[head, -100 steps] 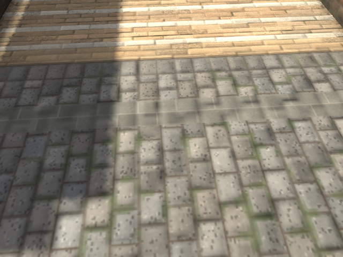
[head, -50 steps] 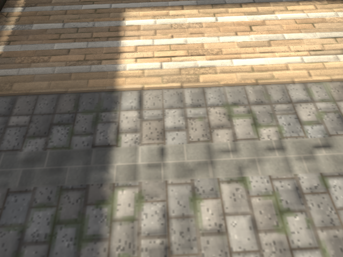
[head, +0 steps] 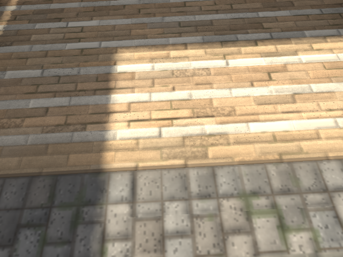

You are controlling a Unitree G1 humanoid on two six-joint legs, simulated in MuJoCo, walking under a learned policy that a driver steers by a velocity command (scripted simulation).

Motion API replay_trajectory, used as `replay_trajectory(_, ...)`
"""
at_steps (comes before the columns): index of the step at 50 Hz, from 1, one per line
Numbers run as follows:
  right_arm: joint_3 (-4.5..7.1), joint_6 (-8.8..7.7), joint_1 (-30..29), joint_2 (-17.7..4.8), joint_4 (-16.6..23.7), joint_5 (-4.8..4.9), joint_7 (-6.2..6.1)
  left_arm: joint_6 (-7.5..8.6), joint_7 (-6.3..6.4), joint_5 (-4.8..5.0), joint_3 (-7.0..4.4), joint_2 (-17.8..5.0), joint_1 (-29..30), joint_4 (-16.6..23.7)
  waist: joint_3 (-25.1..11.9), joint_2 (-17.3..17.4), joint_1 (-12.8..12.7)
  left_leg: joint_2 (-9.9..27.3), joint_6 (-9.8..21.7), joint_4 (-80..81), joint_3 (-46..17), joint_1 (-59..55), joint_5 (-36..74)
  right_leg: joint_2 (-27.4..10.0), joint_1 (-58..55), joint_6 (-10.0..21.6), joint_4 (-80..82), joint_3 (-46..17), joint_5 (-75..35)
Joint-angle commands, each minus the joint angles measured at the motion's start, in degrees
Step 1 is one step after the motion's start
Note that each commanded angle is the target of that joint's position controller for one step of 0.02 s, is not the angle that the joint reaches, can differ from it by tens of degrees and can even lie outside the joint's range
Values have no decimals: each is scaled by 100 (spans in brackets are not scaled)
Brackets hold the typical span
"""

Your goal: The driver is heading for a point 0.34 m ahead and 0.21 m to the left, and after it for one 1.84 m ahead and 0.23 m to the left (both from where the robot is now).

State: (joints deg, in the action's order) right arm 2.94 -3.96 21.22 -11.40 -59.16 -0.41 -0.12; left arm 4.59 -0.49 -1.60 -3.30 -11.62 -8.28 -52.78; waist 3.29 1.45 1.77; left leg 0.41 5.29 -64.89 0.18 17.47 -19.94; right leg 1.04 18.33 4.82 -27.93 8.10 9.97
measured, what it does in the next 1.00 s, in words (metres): walks ahead, turning left: left foot, then right foot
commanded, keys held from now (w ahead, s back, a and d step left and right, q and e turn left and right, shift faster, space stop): w+q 0.90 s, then w+e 0.10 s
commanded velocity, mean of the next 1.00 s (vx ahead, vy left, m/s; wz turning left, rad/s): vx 0.50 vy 0.00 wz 0.50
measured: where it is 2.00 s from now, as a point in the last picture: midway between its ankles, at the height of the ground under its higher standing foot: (111, 163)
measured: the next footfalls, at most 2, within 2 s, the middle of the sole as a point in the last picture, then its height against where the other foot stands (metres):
left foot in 0.44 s outside the picture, level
right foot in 0.98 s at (153, 194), level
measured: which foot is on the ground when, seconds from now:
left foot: up 0.00-0.42, down 0.44-1.00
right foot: down 0.00-0.42, up 0.44-0.96, down 0.98-1.00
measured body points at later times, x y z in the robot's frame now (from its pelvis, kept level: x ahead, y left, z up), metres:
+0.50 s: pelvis +0.26 +0.05 -0.02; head +0.30 +0.06 +0.43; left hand +0.19 +0.29 -0.16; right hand +0.47 -0.16 -0.14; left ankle +0.32 +0.10 -0.73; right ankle +0.11 -0.08 -0.64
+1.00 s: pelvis +0.55 +0.11 -0.02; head +0.58 +0.13 +0.43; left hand +0.62 +0.43 -0.10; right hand +0.66 -0.16 -0.14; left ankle +0.33 +0.10 -0.72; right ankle +0.70 +0.09 -0.74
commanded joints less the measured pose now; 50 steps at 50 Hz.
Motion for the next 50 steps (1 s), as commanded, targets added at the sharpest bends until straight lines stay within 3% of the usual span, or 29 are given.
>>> replay_trajectory(1, 90, 109, 283, -241, 235, -138, 86, 119, 68, 49, -42, -292, -604, -41, -94, -526, -63, 520, -12, -207, -301, 1149, 453, -1634, -832, 351, 1941, -1562, -59)
replay_trajectory(6, 112, 299, -449, -182, 562, -123, 195, 265, 109, 77, -77, -489, -1148, -198, 45, -473, -40, 608, -131, 158, -125, 1943, 1271, -1501, -1089, 251, 2064, -593, -1167)
replay_trajectory(11, 29, 271, -1489, -117, 970, -100, 284, 259, 156, 76, -34, -474, -1470, -291, 255, -495, -215, 477, -187, 1726, 291, 2037, 2102, -1333, -1369, 130, 2006, 131, -2029)
replay_trajectory(15, -24, 256, -2102, -131, 1268, -134, 322, 195, 234, 63, -55, -616, -1872, -439, 331, -503, -383, 298, 10, 2622, 736, 1899, 1947, -1542, -2088, 126, 1784, 450, -2876)
replay_trajectory(17, 8, 257, -2032, -216, 1307, -149, 319, 136, 275, 46, -75, -713, -1861, -454, 214, -594, -270, 69, 207, 2815, 902, 1588, 1514, -1623, -2427, 97, 1323, 637, -4176)
replay_trajectory(19, 80, 273, -1590, -358, 1217, -161, 280, 63, 314, 22, -127, -890, -1741, -420, -94, -791, -28, -284, 467, 2832, 1069, 1017, 868, -1685, -2656, 104, 460, 769, -5634)
replay_trajectory(20, 141, 260, -1144, -461, 1103, -162, 257, 6, 307, 8, -156, -977, -1673, -379, -352, -809, 158, -460, 611, 2952, 1080, 547, 594, -1708, -2649, 141, -308, 779, -5840)
replay_trajectory(21, 228, 218, -535, -616, 928, -186, 221, -44, 274, 19, -177, -1046, -1612, -319, -698, -719, 416, -606, 768, 3323, 980, -266, 560, -1696, -2343, 111, -1380, 788, -5366)
replay_trajectory(22, 384, 181, 246, -995, 730, -266, 151, -53, 228, 53, -174, -1031, -1451, -168, -1120, -266, 838, -140, 1049, 3853, 137, -1554, 392, -1531, -1286, -66, -3024, 833, -3867)
replay_trajectory(23, 529, 193, 89, -1629, 812, -267, 91, -25, 106, 94, -44, -287, -1664, 215, -1453, 1036, 314, 1636, 1867, 4046, -2733, -3304, 652, -432, 1341, -390, -5094, 610, 1780)
replay_trajectory(24, 544, 277, 309, -1713, 854, -98, 91, 52, 56, 93, -117, -731, -944, 508, -1652, 407, 569, 1923, 2169, 4867, -4262, -3427, 400, 21, 2291, -429, -5770, -720, 2022)
replay_trajectory(25, 485, 299, -38, -1512, 822, -56, 36, 144, 25, 126, -90, -708, -505, 669, -793, 100, 411, 1847, 1911, 5030, -3321, -2846, 609, -424, 2765, -365, -5465, -982, 1360)
replay_trajectory(26, 405, 277, -307, -1192, 846, -16, 24, 205, 32, 138, -82, -732, -576, 638, -406, -248, 160, 1619, 1628, 5135, -2768, -2113, 1259, -621, 2453, -358, -4872, -962, 927)
replay_trajectory(27, 348, 231, -579, -1003, 894, -11, 5, 168, 54, 81, -97, -732, -676, 558, -206, -459, -97, 1292, 1385, 5176, -2243, -1581, 1953, -751, 2070, -409, -4443, -966, 798)
replay_trajectory(29, 264, 108, -692, -852, 941, 52, -20, -66, 27, -99, -87, -649, -899, 542, -309, -328, -347, 908, 1240, 5216, -1656, -1084, 2781, -828, 1475, -586, -3972, -979, 775)
replay_trajectory(32, 306, -8, -357, -1107, 898, 70, 5, -255, -32, -121, -56, -554, -576, 740, -264, -162, -330, 643, 1159, 5273, -1397, -883, 3222, -803, 1599, -773, -3386, -807, 474)
replay_trajectory(37, 306, 29, 302, -1152, 888, 47, 22, -297, -59, -80, -24, -639, 614, 1217, -102, 138, 117, 513, 853, 5257, -1567, -1363, 3178, -680, 2255, -837, -2180, -767, -521)
replay_trajectory(43, 311, 64, 737, -1246, 933, -34, -52, -188, -115, -15, 81, -685, 1555, 1678, -38, 275, 431, 634, 811, 4831, -1914, -2118, 3672, -321, 2266, -668, -993, -783, -757)
replay_trajectory(45, 335, 57, 585, -1347, 1012, -54, -99, -132, -104, 10, 74, -802, 1387, 1728, -57, 355, 265, 712, 662, 4622, -2060, -2094, 3909, -226, 1701, -533, -546, -870, -619)
replay_trajectory(47, 329, -6, 302, -1405, 1051, -55, -95, -71, -44, -1, 5, -969, 400, 1414, -401, 390, -154, 673, 406, 4059, -1785, -1881, 5112, 34, 270, -264, -240, -653, -359)
replay_trajectory(48, 310, -39, 273, -1389, 1004, -49, -58, -20, 16, -2, -55, -1053, -421, 1147, -796, 205, -542, 438, 283, 3130, -1500, -1831, 5446, 125, -666, -113, 108, -530, -519)
replay_trajectory(49, 252, -77, 319, -1201, 1049, -46, -21, 33, 94, -84, -129, -1281, -1253, 989, -1342, 4, -880, 161, 188, 1824, -1290, -1143, 4370, -524, -1901, 117, 98, -1164, -142)
replay_trajectory(50, 149, -85, 1056, -658, 1166, 156, 16, 18, 117, -217, -289, -1963, -1799, 945, -2217, -1352, -651, -737, -109, -308, -754, 421, 1119, -2150, -3430, 923, 319, -3877, 276)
